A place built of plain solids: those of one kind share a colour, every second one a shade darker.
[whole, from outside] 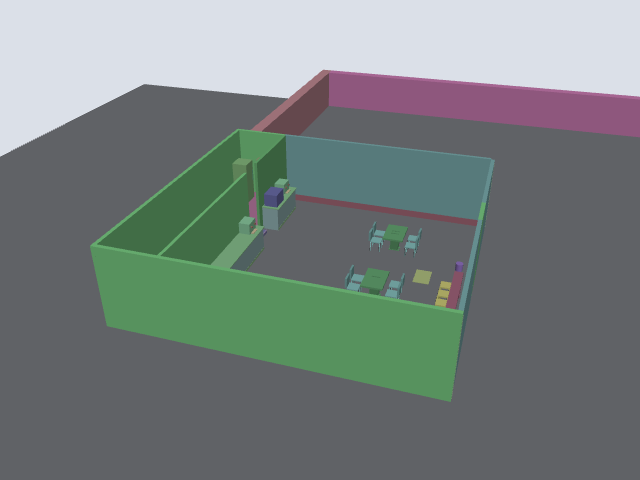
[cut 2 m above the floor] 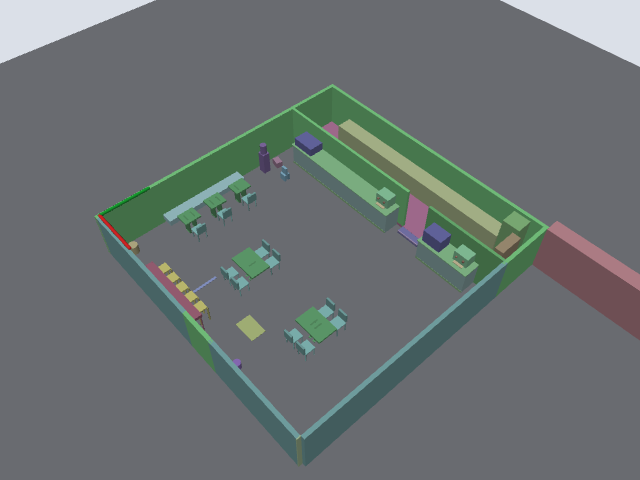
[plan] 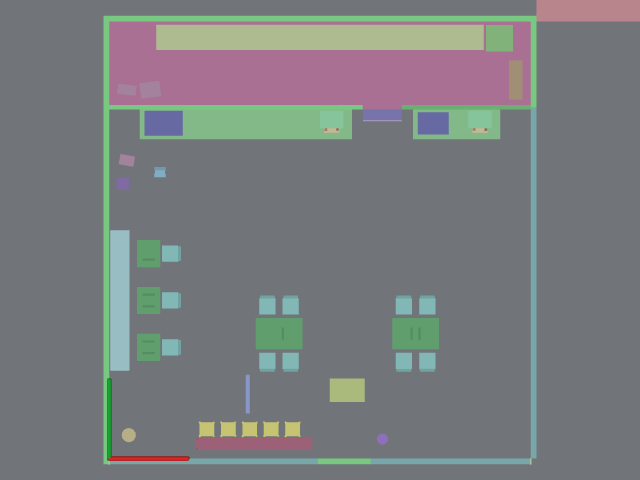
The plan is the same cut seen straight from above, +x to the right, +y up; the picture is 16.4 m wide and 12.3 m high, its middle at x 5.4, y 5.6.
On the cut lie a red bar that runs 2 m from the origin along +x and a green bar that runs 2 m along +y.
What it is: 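A corner cafe of the 2010s to 2020s; 10.8 x 11.2 m, ceiling 3.1 m, a street door 0.95 x 2.1 m in the glazed front; tables 0.75 m, chairs 0.45 m, bar tops 1.06 m, a counter 1.0 m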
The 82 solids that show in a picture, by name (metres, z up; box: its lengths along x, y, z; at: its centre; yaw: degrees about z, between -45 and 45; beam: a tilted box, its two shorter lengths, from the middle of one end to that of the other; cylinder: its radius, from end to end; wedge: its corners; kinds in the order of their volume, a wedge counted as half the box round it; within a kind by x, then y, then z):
{
 "street_hedge_side_1": {"box": [0.6, 27.8, 2.25], "at": [25.0, -2.7, 1.07]},
 "street_hedge_back_1": {"box": [14.35, 0.6, 2.25], "at": [18.12, 11.5, 1.07]},
 "wall_1": {"box": [0.15, 11.5, 3.19], "at": [-0.07, 5.6, 1.54]},
 "wall_2": {"box": [6.5, 0.12, 3.19], "at": [3.25, 9.0, 1.54]},
 "wall_3": {"box": [11.1, 0.15, 3.19], "at": [5.4, 11.28, 1.54]},
 "wall_4": {"box": [1.5, 0.15, 3.19], "at": [6.1, -0.07, 1.54]},
 "wall_5": {"box": [3.3, 0.12, 3.19], "at": [9.15, 9.0, 1.54]},
 "wall_6": {"box": [0.15, 2.5, 3.19], "at": [10.88, 10.1, 1.54]},
 "window_wall_1": {"box": [5.5, 0.15, 3.19], "at": [2.75, -0.07, 1.54]},
 "window_wall_2": {"box": [4.1, 0.15, 3.19], "at": [8.75, -0.07, 1.54]},
 "window_wall_3": {"box": [0.15, 9.0, 3.19], "at": [10.88, 4.5, 1.54]},
 "counter_1": {"box": [5.4, 0.7, 1.05], "at": [3.5, 8.59, 0.47]},
 "counter_2": {"box": [2.2, 0.7, 1.05], "at": [8.9, 8.59, 0.47]},
 "back_worktop_1": {"box": [8.4, 0.65, 0.95], "at": [5.4, 10.79, 0.55]},
 "zone_back_1": {"box": [10.8, 2.26, 0.17], "at": [5.4, 10.07, 0.04]},
 "back_fridge_1": {"box": [0.7, 0.68, 1.9], "at": [10.0, 10.77, 1.02]},
 "shelf_1": {"box": [0.35, 1.0, 1.95], "at": [10.41, 9.7, 1.04]},
 "display_1": {"box": [0.98, 0.65, 0.36], "at": [1.39, 8.59, 1.22]},
 "display_2": {"box": [0.8, 0.58, 0.54], "at": [8.3, 8.59, 1.31]},
 "bench_upholstered_1": {"box": [0.5, 3.6, 0.25], "at": [0.27, 4.05, 0.33]},
 "meeting_table_1": {"box": [0.32, 0.06, 0.8], "at": [1.01, 2.7, 0.35]},
 "meeting_table_2": {"box": [0.6, 0.7, 0.07], "at": [1.01, 2.85, 0.71]},
 "meeting_table_3": {"box": [0.32, 0.06, 0.8], "at": [1.01, 3.9, 0.35]},
 "meeting_table_4": {"box": [0.6, 0.7, 0.07], "at": [1.01, 4.05, 0.71]},
 "meeting_table_5": {"box": [0.32, 0.06, 0.8], "at": [1.01, 5.1, 0.35]},
 "meeting_table_6": {"box": [0.6, 0.7, 0.07], "at": [1.01, 5.25, 0.71]},
 "meeting_table_7": {"box": [0.06, 0.32, 0.8], "at": [4.25, 3.2, 0.35]},
 "meeting_table_8": {"box": [1.2, 0.8, 0.07], "at": [4.35, 3.2, 0.71]},
 "meeting_table_9": {"box": [0.06, 0.32, 0.8], "at": [7.75, 3.2, 0.35]},
 "meeting_table_10": {"box": [1.2, 0.8, 0.07], "at": [7.85, 3.2, 0.71]},
 "coffee_machine_1": {"box": [0.6, 0.45, 0.45], "at": [5.7, 8.69, 1.26]},
 "coffee_machine_2": {"box": [0.6, 0.45, 0.45], "at": [9.5, 8.69, 1.26]},
 "counter_top_1": {"box": [5.44, 0.78, 0.04], "at": [3.5, 8.57, 1.02]},
 "counter_top_2": {"box": [2.24, 0.78, 0.04], "at": [8.9, 8.57, 1.02]},
 "side_chair_1": {"box": [0.42, 0.42, 0.04], "at": [1.56, 2.85, 0.43]},
 "side_chair_2": {"box": [0.42, 0.42, 0.04], "at": [1.56, 4.05, 0.43]},
 "side_chair_3": {"box": [0.42, 0.42, 0.04], "at": [1.56, 5.25, 0.43]},
 "side_chair_4": {"box": [0.08, 0.38, 0.38], "at": [1.8, 2.85, 0.65]},
 "side_chair_5": {"box": [0.08, 0.38, 0.38], "at": [1.8, 4.05, 0.65]},
 "side_chair_6": {"box": [0.08, 0.38, 0.38], "at": [1.8, 5.25, 0.65]},
 "side_chair_7": {"box": [0.38, 0.08, 0.38], "at": [4.05, 2.26, 0.65]},
 "side_chair_8": {"box": [0.42, 0.42, 0.04], "at": [4.05, 2.5, 0.43]},
 "side_chair_9": {"box": [0.42, 0.42, 0.04], "at": [4.05, 3.9, 0.43]},
 "side_chair_10": {"box": [0.38, 0.08, 0.38], "at": [4.05, 4.14, 0.65]},
 "side_chair_11": {"box": [0.38, 0.08, 0.38], "at": [4.65, 2.26, 0.65]},
 "side_chair_12": {"box": [0.42, 0.42, 0.04], "at": [4.65, 2.5, 0.43]},
 "side_chair_13": {"box": [0.42, 0.42, 0.04], "at": [4.65, 3.9, 0.43]},
 "side_chair_14": {"box": [0.38, 0.08, 0.38], "at": [4.65, 4.14, 0.65]},
 "side_chair_15": {"box": [0.38, 0.08, 0.38], "at": [7.55, 2.26, 0.65]},
 "side_chair_16": {"box": [0.42, 0.42, 0.04], "at": [7.55, 2.5, 0.43]},
 "side_chair_17": {"box": [0.42, 0.42, 0.04], "at": [7.55, 3.9, 0.43]},
 "side_chair_18": {"box": [0.38, 0.08, 0.38], "at": [7.55, 4.14, 0.65]},
 "side_chair_19": {"box": [0.38, 0.08, 0.38], "at": [8.15, 2.26, 0.65]},
 "side_chair_20": {"box": [0.42, 0.42, 0.04], "at": [8.15, 2.5, 0.43]},
 "side_chair_21": {"box": [0.42, 0.42, 0.04], "at": [8.15, 3.9, 0.43]},
 "side_chair_22": {"box": [0.38, 0.08, 0.38], "at": [8.15, 4.14, 0.65]},
 "stallriser_1": {"box": [5.5, 0.05, 0.35], "at": [2.75, -0.02, 0.12]},
 "stallriser_2": {"box": [4.1, 0.05, 0.35], "at": [8.75, -0.02, 0.12]},
 "stallriser_side_1": {"box": [0.05, 9.0, 0.35], "at": [10.82, 4.5, 0.12]},
 "box_cardboard_1": {"box": [0.38, 0.27, 0.32], "at": [0.45, 7.64, 0.11], "yaw": -10.2},
 "box_cardboard_2": {"box": [0.48, 0.26, 0.41], "at": [0.45, 9.45, 0.27], "yaw": -6.8},
 "box_cardboard_3": {"box": [0.52, 0.4, 0.26], "at": [1.05, 9.45, 0.2], "yaw": 7.5},
 "water_cooler_1": {"box": [0.33, 0.31, 1.03], "at": [0.35, 7.04, 0.47]},
 "water_cooler_2": {"cylinder": 0.14, "from": [0.35, 7.04, 0.98], "to": [0.35, 7.04, 1.4]},
 "console_table_1": {"box": [3.0, 0.32, 0.13], "at": [3.7, 0.38, 0.99]},
 "back_step_1": {"box": [1.0, 0.3, 0.17], "at": [7.0, 8.79, 0.04]},
 "bar_stool_1": {"box": [0.38, 0.36, 0.06], "at": [2.5, 0.75, 0.73]},
 "bar_stool_2": {"box": [0.38, 0.36, 0.06], "at": [3.05, 0.75, 0.73]},
 "bar_stool_3": {"box": [0.38, 0.36, 0.06], "at": [3.6, 0.75, 0.73]},
 "bar_stool_4": {"box": [0.38, 0.36, 0.06], "at": [4.15, 0.75, 0.73]},
 "bar_stool_5": {"box": [0.38, 0.36, 0.06], "at": [4.7, 0.75, 0.73]},
 "plant_pot_1": {"cylinder": 0.18, "from": [0.5, 0.6, 0.0], "to": [0.5, 0.6, 0.38]},
 "door_mat_1": {"box": [0.9, 0.6, 0.07], "at": [6.1, 1.75, -0.02]},
 "front_corner_1": {"box": [0.04, 0.17, 3.04], "at": [10.8, -0.07, 1.47]},
 "bin_waste_1": {"cylinder": 0.14, "from": [7.0, 0.5, 0.0], "to": [7.0, 0.5, 0.31]},
 "wet_floor_sign_1": {"box": [0.3, 0.1, 0.36], "at": [1.3, 7.25, 0.13]},
 "wet_floor_sign_2": {"box": [0.26, 0.1, 0.31], "at": [1.3, 7.34, 0.47]},
 "counter_kick_1": {"box": [5.4, 0.012, 0.15], "at": [3.5, 8.23, 0.03]},
 "counter_kick_2": {"box": [2.2, 0.012, 0.15], "at": [8.9, 8.23, 0.03]},
 "cable_protector_1": {"box": [0.1, 1.0, 0.07], "at": [3.55, 1.65, -0.01]},
 "coffee_machine_drip_1": {"box": [0.4, 0.12, 0.03], "at": [5.7, 8.4, 1.05]},
 "coffee_machine_drip_2": {"box": [0.4, 0.12, 0.03], "at": [9.5, 8.4, 1.05]}
}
